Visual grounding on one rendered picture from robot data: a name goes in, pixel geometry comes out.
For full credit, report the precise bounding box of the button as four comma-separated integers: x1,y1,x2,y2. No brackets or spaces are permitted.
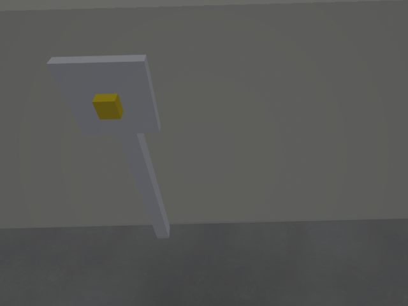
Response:
92,94,123,119

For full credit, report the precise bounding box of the panel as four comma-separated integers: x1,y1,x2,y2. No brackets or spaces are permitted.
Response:
47,55,170,238

